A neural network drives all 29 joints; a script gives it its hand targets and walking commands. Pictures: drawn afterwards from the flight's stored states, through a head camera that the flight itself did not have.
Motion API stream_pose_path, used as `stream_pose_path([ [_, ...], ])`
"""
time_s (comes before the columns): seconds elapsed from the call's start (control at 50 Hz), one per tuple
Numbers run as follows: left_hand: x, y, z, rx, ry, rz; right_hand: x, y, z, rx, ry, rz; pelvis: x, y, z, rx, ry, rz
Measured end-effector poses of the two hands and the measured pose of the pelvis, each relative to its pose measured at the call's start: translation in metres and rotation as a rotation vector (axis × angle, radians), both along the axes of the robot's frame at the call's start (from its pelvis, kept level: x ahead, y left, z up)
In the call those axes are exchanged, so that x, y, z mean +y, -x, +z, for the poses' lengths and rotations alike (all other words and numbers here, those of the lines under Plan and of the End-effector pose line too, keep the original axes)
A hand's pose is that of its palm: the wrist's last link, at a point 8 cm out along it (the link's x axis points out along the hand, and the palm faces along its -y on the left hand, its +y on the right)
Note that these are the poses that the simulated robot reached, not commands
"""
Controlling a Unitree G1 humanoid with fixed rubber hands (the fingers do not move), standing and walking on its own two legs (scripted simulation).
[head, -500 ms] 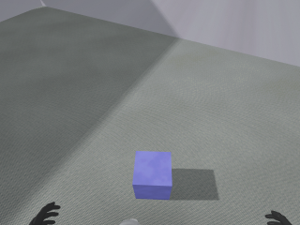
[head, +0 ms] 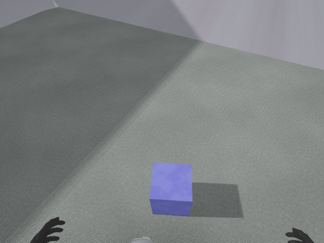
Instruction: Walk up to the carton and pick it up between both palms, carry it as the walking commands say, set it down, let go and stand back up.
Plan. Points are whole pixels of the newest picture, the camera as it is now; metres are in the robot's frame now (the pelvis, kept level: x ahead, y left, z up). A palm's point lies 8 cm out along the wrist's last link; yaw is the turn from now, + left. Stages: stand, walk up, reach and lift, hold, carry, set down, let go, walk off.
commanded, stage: walk up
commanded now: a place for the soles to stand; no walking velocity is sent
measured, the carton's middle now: (171, 190) +0.49 -0.01 -0.61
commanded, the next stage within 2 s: reach and lift in 0.30 s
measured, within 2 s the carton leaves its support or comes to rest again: neither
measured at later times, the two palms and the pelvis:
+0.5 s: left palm out of the picture +0.13 +0.31 -0.08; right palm out of the picture +0.14 -0.30 -0.06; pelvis -0.01 +0.00 +0.00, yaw -1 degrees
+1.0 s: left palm (83, 196) +0.26 +0.26 -0.08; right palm (270, 199) +0.26 -0.28 -0.10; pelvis +0.02 -0.01 -0.01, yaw -2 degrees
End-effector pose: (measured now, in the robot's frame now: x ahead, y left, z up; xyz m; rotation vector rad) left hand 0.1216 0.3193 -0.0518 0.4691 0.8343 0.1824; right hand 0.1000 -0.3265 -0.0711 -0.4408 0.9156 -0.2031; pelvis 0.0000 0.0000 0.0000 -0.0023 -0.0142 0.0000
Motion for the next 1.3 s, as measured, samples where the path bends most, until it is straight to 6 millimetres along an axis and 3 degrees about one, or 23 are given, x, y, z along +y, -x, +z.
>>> stream_pose_path([
  [0.36,0.001,0.003,0.001,-0.013,0.009,0.023,0.003,-0.006,0.001,-0.001,-0.007,0.016,0.000,0.000,0.000,0.000,0.002,0.012],
  [0.54,-0.014,-0.009,-0.032,0.077,0.132,0.106,0.023,-0.052,0.011,-0.012,-0.030,0.043,0.006,0.002,0.004,0.007,0.012,-0.016],
  [0.68,-0.020,-0.057,-0.036,0.046,0.146,0.085,0.034,-0.090,0.012,-0.036,-0.044,0.038,0.009,-0.018,0.005,0.037,0.009,-0.030],
  [0.78,-0.030,-0.101,-0.025,-0.021,0.122,0.048,0.045,-0.123,0.002,-0.088,-0.104,0.043,0.006,-0.029,0.002,0.079,0.005,-0.033],
  [0.88,-0.046,-0.125,-0.019,-0.060,0.122,0.041,0.050,-0.143,-0.011,-0.122,-0.157,0.044,-0.001,-0.032,-0.003,0.135,-0.006,-0.033],
  [1.08,-0.073,-0.163,-0.042,-0.092,0.172,0.025,0.044,-0.177,-0.038,-0.152,-0.164,-0.010,-0.018,-0.009,-0.021,0.281,-0.027,-0.032],
  [1.18,-0.077,-0.192,-0.050,-0.123,0.211,0.018,0.057,-0.206,-0.039,-0.190,-0.165,-0.010,-0.017,0.007,-0.030,0.334,-0.025,-0.034],
  [1.3,-0.069,-0.226,-0.053,-0.145,0.217,0.007,0.079,-0.242,-0.035,-0.228,-0.177,0.012,-0.007,0.023,-0.037,0.380,-0.011,-0.039],
])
